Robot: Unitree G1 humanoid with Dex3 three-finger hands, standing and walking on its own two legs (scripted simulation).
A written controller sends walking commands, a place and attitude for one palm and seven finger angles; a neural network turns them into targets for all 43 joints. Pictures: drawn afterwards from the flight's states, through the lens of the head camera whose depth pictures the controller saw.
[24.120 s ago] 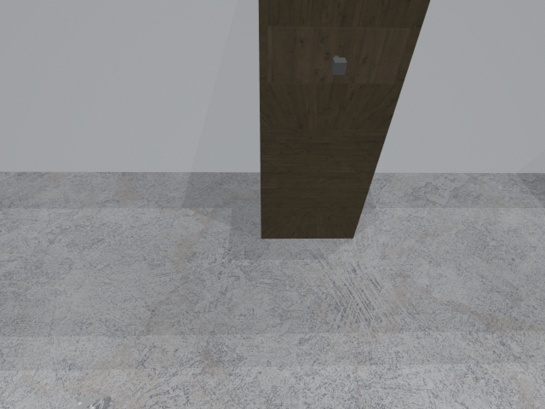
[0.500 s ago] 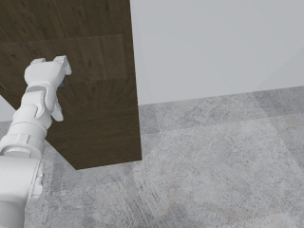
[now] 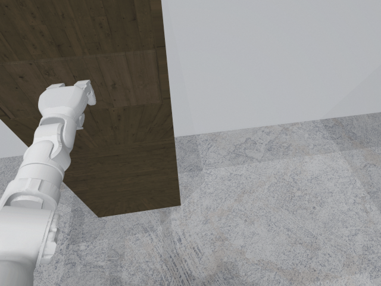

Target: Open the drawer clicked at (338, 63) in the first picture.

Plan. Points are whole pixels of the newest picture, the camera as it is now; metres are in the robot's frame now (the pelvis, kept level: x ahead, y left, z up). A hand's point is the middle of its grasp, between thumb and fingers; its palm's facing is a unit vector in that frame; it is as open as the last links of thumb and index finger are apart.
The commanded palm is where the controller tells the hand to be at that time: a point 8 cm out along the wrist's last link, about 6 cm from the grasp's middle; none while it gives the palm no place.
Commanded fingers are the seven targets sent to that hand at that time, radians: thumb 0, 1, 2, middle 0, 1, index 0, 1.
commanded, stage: close the thumb around the handle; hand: left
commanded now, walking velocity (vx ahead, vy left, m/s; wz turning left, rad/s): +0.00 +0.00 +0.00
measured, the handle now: (74, 98) +0.51 +0.27 +0.10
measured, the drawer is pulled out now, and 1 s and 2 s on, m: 0.00 0.02 0.08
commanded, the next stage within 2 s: pull the drawer open in 0.14 s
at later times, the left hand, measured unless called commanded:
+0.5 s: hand (75, 121) +0.45 +0.26 +0.08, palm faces -0.02 -0.04 -1.00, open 6.3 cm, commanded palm +0.41 +0.26 +0.14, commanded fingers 0.00 0.90 0.90 -0.40 -1.35 -0.40 -1.35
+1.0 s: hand (74, 126) +0.44 +0.25 +0.08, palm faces -0.03 -0.01 -1.00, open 6.4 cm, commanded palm +0.42 +0.25 +0.14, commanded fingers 0.00 0.90 0.90 -0.40 -1.35 -0.40 -1.35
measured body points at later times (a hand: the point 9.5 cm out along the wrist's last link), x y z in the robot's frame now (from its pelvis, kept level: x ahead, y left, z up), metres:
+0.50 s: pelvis +0.01 +0.00 +0.00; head +0.06 -0.02 +0.45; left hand +0.45 +0.26 +0.13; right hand +0.06 -0.28 -0.13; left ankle +0.00 +0.08 -0.72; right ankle -0.04 -0.11 -0.72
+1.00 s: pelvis +0.00 +0.00 +0.00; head +0.05 -0.02 +0.45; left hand +0.44 +0.25 +0.13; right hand +0.09 -0.27 -0.13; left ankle +0.00 +0.08 -0.72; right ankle -0.04 -0.11 -0.72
